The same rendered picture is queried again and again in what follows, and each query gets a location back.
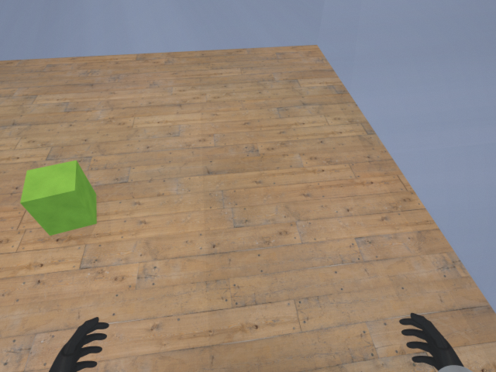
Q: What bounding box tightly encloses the right robot hand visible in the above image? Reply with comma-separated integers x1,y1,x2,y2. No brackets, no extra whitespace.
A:
399,313,463,370

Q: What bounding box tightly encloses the carton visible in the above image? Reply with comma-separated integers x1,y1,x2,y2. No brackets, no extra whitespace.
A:
20,160,97,236

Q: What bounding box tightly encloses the left robot hand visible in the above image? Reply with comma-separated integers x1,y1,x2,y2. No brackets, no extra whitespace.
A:
49,317,109,372

